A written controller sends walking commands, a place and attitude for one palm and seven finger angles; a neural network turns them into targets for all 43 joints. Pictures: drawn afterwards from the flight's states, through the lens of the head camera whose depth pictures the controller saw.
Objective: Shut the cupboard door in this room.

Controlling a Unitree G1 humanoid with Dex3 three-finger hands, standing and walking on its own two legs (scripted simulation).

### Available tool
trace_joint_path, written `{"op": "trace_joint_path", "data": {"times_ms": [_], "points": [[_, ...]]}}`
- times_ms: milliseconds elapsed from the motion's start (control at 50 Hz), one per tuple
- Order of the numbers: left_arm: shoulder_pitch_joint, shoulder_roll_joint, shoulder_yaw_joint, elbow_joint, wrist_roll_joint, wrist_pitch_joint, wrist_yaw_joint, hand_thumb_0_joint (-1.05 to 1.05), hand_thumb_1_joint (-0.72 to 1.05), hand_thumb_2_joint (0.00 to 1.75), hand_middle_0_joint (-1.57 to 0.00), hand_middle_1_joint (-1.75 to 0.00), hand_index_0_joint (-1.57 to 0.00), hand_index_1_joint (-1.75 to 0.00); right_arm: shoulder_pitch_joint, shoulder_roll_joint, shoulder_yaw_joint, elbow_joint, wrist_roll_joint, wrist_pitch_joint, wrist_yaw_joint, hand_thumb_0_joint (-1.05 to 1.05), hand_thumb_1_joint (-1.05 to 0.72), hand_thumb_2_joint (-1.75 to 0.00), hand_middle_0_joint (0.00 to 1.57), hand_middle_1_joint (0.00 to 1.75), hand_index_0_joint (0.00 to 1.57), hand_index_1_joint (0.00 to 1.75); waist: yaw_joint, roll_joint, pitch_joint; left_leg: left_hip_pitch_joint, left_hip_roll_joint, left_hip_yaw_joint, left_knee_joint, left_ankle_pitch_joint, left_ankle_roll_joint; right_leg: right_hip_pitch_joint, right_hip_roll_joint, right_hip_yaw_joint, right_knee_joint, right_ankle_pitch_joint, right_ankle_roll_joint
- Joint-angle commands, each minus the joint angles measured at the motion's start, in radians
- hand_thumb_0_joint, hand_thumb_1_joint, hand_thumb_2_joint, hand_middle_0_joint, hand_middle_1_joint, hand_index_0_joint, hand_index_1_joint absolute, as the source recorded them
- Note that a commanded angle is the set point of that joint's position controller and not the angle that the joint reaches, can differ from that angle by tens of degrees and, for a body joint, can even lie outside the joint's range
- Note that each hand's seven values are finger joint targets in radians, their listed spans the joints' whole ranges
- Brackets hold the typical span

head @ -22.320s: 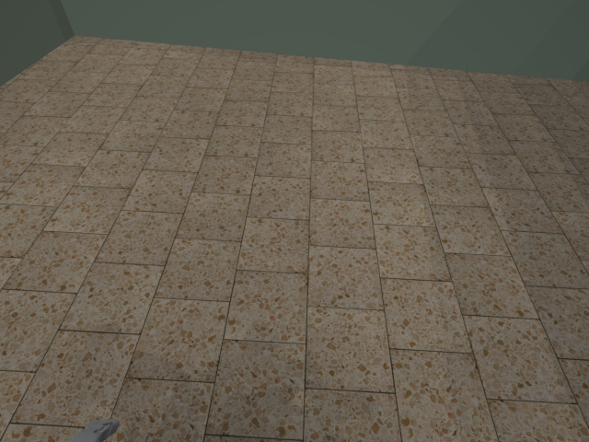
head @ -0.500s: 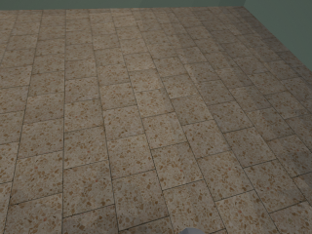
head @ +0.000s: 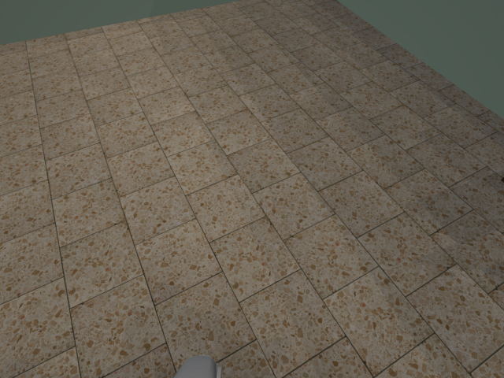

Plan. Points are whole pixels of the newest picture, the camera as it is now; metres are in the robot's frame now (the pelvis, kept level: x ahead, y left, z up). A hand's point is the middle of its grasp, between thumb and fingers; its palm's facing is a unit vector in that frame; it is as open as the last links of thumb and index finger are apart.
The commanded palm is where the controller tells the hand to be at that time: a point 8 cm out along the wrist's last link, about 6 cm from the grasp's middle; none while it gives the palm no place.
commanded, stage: turn or walk to find it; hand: left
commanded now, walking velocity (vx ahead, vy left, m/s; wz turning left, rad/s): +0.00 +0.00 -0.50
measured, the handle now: out of the picture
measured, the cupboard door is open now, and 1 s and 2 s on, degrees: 87 87 87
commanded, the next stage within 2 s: stand and wait in 1.70 s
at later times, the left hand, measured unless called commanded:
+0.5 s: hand out of the picture +0.10 +0.26 -0.17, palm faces -0.22 -0.95 -0.23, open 7.4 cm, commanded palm none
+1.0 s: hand out of the picture +0.13 +0.11 -0.15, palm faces -0.47 -0.85 -0.24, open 7.4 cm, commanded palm none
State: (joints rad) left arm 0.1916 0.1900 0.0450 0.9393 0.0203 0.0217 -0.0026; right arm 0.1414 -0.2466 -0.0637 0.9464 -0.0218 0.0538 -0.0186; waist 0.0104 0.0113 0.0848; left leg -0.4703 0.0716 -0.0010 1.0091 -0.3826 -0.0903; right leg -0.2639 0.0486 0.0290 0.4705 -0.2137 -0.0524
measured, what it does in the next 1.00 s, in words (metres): steps on the spot, turning right: left foot, then right foot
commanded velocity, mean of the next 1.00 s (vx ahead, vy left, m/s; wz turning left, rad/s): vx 0.07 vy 0.00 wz -0.50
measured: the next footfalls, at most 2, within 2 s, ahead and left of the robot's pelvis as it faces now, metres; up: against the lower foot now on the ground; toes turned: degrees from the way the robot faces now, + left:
left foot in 0.16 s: +0.04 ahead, +0.14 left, +0.00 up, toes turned -3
right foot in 0.70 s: -0.04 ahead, -0.09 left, +0.00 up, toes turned -29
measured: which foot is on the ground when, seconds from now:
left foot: up 0.00-0.14, down 0.16-0.70, up 0.72-1.00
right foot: down 0.00-0.18, up 0.20-0.68, down 0.70-1.00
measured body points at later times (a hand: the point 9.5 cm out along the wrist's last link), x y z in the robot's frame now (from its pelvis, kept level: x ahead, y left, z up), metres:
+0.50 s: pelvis -0.02 +0.06 +0.00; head +0.02 +0.07 +0.45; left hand +0.11 +0.31 -0.15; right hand -0.02 -0.19 -0.13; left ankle +0.00 +0.14 -0.74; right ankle -0.09 -0.09 -0.65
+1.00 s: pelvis -0.04 -0.01 +0.00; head -0.03 -0.04 +0.45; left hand +0.15 +0.16 -0.13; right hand -0.12 -0.26 -0.15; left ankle +0.04 +0.14 -0.66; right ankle -0.08 -0.07 -0.74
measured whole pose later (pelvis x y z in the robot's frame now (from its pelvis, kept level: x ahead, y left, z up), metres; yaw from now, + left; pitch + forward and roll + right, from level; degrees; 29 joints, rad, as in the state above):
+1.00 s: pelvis -0.04 -0.01 +0.00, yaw -30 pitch +0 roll +1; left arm 0.20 0.17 0.04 0.95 0.02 -0.01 -0.01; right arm 0.21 -0.25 -0.07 0.96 -0.04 0.04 0.01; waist -0.01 0.03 0.05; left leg -0.50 0.11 0.03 1.06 -0.32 -0.10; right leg -0.20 0.04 0.00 0.42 -0.23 -0.07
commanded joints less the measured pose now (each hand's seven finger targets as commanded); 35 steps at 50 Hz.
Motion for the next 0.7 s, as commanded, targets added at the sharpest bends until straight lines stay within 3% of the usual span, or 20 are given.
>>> {"op": "trace_joint_path", "data": {"times_ms": [0,60,100,120,140,160,180,200,220,240,280,400,440,480,560,600,620,640,660,680], "points": [[0.044,0.228,0.064,-0.052,0.006,-0.009,0.016,0.00,0.90,0.90,-0.20,-0.30,-0.20,-0.30,-0.036,-0.068,-0.011,-0.091,0.011,-0.027,-0.009,0.00,-0.90,-0.90,0.20,0.30,0.20,0.30,0.027,-0.141,-0.119,-0.002,-0.009,-0.001,-0.135,-0.054,0.014,0.123,-0.274,0.332,-0.120,0.312,-0.145],[0.014,0.234,0.068,-0.052,0.005,-0.002,0.014,0.00,0.90,0.90,-0.20,-0.30,-0.20,-0.30,-0.003,-0.063,-0.009,-0.089,0.020,-0.038,-0.014,0.00,-0.90,-0.90,0.20,0.30,0.20,0.30,0.008,-0.161,-0.139,0.111,-0.036,0.010,-0.310,-0.042,0.029,0.094,-0.253,0.352,-0.081,0.369,-0.128],[-0.018,0.233,0.067,-0.057,-0.004,0.003,0.014,0.00,0.90,0.90,-0.20,-0.30,-0.20,-0.30,0.074,-0.067,-0.008,-0.068,0.023,-0.048,-0.019,0.00,-0.90,-0.90,0.20,0.30,0.20,0.30,-0.028,-0.162,-0.175,0.269,-0.053,0.025,-0.509,0.095,0.038,0.030,-0.208,0.335,-0.023,0.347,-0.075],[-0.032,0.209,0.061,-0.064,-0.010,0.006,0.012,0.00,0.90,0.90,-0.20,-0.30,-0.20,-0.30,0.117,-0.096,-0.012,-0.056,0.023,-0.058,-0.023,0.00,-0.90,-0.90,0.20,0.30,0.20,0.30,-0.051,-0.102,-0.200,0.415,-0.006,-0.002,-0.621,0.173,0.053,-0.064,-0.154,0.294,0.041,0.267,-0.030],[-0.007,0.152,0.052,-0.079,-0.019,0.010,0.007,0.00,0.90,0.90,-0.20,-0.30,-0.20,-0.30,0.121,-0.174,-0.025,-0.063,0.014,-0.068,-0.023,0.00,-0.90,-0.90,0.20,0.30,0.20,0.30,-0.051,0.125,-0.213,0.533,0.206,-0.216,-0.725,0.219,0.111,-0.235,-0.030,0.181,0.198,-0.006,0.029],[-0.004,0.135,0.044,-0.086,-0.010,0.012,0.001,0.00,0.90,0.90,-0.20,-0.30,-0.20,-0.30,0.100,-0.232,-0.039,-0.082,0.012,-0.057,-0.020,0.00,-0.90,-0.90,0.20,0.30,0.20,0.30,-0.040,0.297,-0.157,0.476,0.380,-0.330,-0.746,0.342,0.179,-0.328,0.013,0.047,0.410,-0.365,0.078],[0.003,0.157,0.053,-0.085,0.000,0.021,0.001,0.00,0.90,0.90,-0.20,-0.30,-0.20,-0.30,0.072,-0.223,-0.033,-0.103,0.003,-0.048,-0.016,0.00,-0.90,-0.90,0.20,0.30,0.20,0.30,-0.035,0.222,-0.119,0.351,0.406,-0.299,-0.740,0.302,0.229,-0.300,-0.018,0.058,0.565,-0.379,0.087],[0.014,0.174,0.066,-0.058,0.011,0.035,0.001,0.00,0.90,0.90,-0.20,-0.30,-0.20,-0.30,0.013,-0.162,-0.019,-0.102,0.001,-0.053,-0.022,0.00,-0.90,-0.90,0.20,0.30,0.20,0.30,-0.009,0.250,-0.074,0.282,0.339,-0.241,-0.774,0.275,0.197,-0.307,-0.035,0.079,0.638,-0.305,0.105],[0.016,0.185,0.075,-0.045,0.012,0.037,-0.008,0.00,0.90,0.90,-0.20,-0.30,-0.20,-0.30,-0.029,-0.138,-0.012,-0.120,0.001,-0.053,-0.025,0.00,-0.90,-0.90,0.20,0.30,0.20,0.30,0.012,0.200,-0.035,0.237,0.286,-0.171,-0.769,0.240,0.188,-0.293,-0.042,0.062,0.696,-0.259,0.107],[0.031,0.174,0.074,-0.043,0.012,0.035,-0.017,0.00,0.90,0.90,-0.20,-0.30,-0.20,-0.30,-0.035,-0.129,-0.007,-0.126,-0.002,-0.057,-0.023,0.00,-0.90,-0.90,0.20,0.30,0.20,0.30,0.020,0.163,-0.029,0.250,0.242,-0.107,-0.747,0.268,0.183,-0.301,-0.047,0.039,0.733,-0.213,0.110],[0.045,0.150,0.069,-0.031,0.008,0.034,-0.023,0.00,0.90,0.90,-0.20,-0.30,-0.20,-0.30,0.001,-0.117,-0.009,-0.114,0.000,-0.065,-0.022,0.00,-0.90,-0.90,0.20,0.30,0.20,0.30,0.017,0.123,-0.057,0.304,0.211,-0.036,-0.724,0.353,0.175,-0.317,-0.054,0.018,0.767,-0.156,0.122],[-0.018,0.118,0.055,-0.053,0.003,0.036,-0.022,0.00,0.90,0.90,-0.20,-0.30,-0.20,-0.30,0.134,-0.110,-0.025,-0.066,0.005,-0.073,-0.020,0.00,-0.90,-0.90,0.20,0.30,0.20,0.30,-0.031,0.109,-0.085,0.440,0.255,0.001,-0.689,0.496,0.224,-0.357,-0.095,-0.016,0.691,-0.160,0.146],[-0.047,0.108,0.049,-0.065,0.001,0.036,-0.022,0.00,0.90,0.90,-0.20,-0.30,-0.20,-0.30,0.157,-0.116,-0.032,-0.052,0.003,-0.072,-0.018,0.00,-0.90,-0.90,0.20,0.30,0.20,0.30,-0.041,0.132,-0.090,0.463,0.279,0.011,-0.675,0.535,0.241,-0.346,-0.108,-0.032,0.625,-0.195,0.144],[-0.082,0.100,0.045,-0.074,0.001,0.036,-0.022,0.00,0.90,0.90,-0.20,-0.30,-0.20,-0.30,0.181,-0.114,-0.036,-0.037,0.000,-0.070,-0.016,0.00,-0.90,-0.90,0.20,0.30,0.20,0.30,-0.057,0.149,-0.085,0.457,0.288,0.025,-0.665,0.559,0.244,-0.319,-0.117,-0.049,0.563,-0.219,0.138],[-0.104,0.085,0.033,-0.085,-0.001,0.029,-0.021,0.00,0.90,0.90,-0.20,-0.30,-0.20,-0.30,0.170,-0.133,-0.048,-0.019,-0.004,-0.062,-0.006,0.00,-0.90,-0.90,0.20,0.30,0.20,0.30,-0.062,0.188,-0.100,0.410,0.310,0.078,-0.619,0.559,0.235,-0.187,-0.108,-0.105,0.363,-0.260,0.113],[-0.084,0.085,0.033,-0.083,-0.002,0.021,-0.018,0.00,0.90,0.90,-0.20,-0.30,-0.20,-0.30,0.161,-0.140,-0.050,-0.012,-0.005,-0.060,-0.003,0.00,-0.90,-0.90,0.20,0.30,0.20,0.30,-0.050,0.195,-0.113,0.392,0.311,0.099,-0.577,0.579,0.215,-0.118,-0.091,-0.121,0.247,-0.224,0.092],[-0.062,0.090,0.034,-0.077,-0.003,0.016,-0.016,0.00,0.90,0.90,-0.20,-0.30,-0.20,-0.30,0.158,-0.143,-0.050,-0.010,-0.004,-0.059,-0.001,0.00,-0.90,-0.90,0.20,0.30,0.20,0.30,-0.035,0.168,-0.122,0.362,0.301,0.119,-0.540,0.559,0.192,-0.055,-0.083,-0.130,0.164,-0.153,0.083],[-0.006,0.103,0.039,-0.063,-0.002,0.009,-0.014,0.00,0.90,0.90,-0.20,-0.30,-0.20,-0.30,0.141,-0.144,-0.050,-0.012,0.000,-0.057,0.000,0.00,-0.90,-0.90,0.20,0.30,0.20,0.30,-0.002,0.144,-0.147,0.333,0.280,0.163,-0.465,0.513,0.153,0.034,-0.080,-0.138,0.033,-0.027,0.074],[0.060,0.167,0.047,-0.044,0.003,-0.004,-0.006,0.00,0.90,0.90,-0.20,-0.30,-0.20,-0.30,0.157,-0.118,-0.046,-0.017,0.009,-0.054,0.007,0.00,-0.90,-0.90,0.20,0.30,0.20,0.30,0.028,0.013,-0.182,0.209,0.244,0.208,-0.313,0.376,0.088,0.208,-0.154,-0.047,-0.092,0.121,0.045],[0.116,0.282,0.067,-0.032,0.012,-0.017,0.009,0.00,0.90,0.90,-0.20,-0.30,-0.20,-0.30,0.125,-0.031,-0.020,-0.063,0.010,-0.048,0.009,0.00,-0.90,-0.90,0.20,0.30,0.20,0.30,0.064,-0.325,-0.173,-0.084,0.098,0.234,-0.086,-0.188,0.030,0.341,-0.407,0.307,-0.137,0.434,-0.044]]}}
